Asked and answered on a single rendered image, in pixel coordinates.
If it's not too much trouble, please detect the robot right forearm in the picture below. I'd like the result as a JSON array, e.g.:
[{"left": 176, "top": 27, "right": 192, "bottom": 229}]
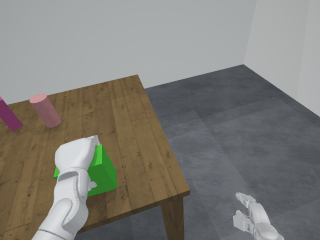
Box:
[{"left": 253, "top": 222, "right": 284, "bottom": 240}]

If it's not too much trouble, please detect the robot left forearm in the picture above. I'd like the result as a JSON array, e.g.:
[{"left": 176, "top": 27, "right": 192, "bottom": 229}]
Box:
[{"left": 31, "top": 167, "right": 89, "bottom": 240}]

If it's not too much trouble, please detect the table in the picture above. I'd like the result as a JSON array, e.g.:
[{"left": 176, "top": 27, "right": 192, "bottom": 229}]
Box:
[{"left": 0, "top": 74, "right": 190, "bottom": 240}]

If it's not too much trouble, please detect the left robot hand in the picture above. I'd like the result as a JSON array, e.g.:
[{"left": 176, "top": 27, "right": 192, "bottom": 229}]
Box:
[{"left": 55, "top": 135, "right": 101, "bottom": 191}]

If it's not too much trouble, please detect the sponge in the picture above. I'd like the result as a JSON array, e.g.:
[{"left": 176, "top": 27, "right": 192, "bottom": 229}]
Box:
[{"left": 54, "top": 144, "right": 117, "bottom": 197}]

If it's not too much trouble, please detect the right robot hand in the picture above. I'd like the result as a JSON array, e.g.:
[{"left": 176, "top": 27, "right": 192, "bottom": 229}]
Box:
[{"left": 233, "top": 192, "right": 271, "bottom": 237}]

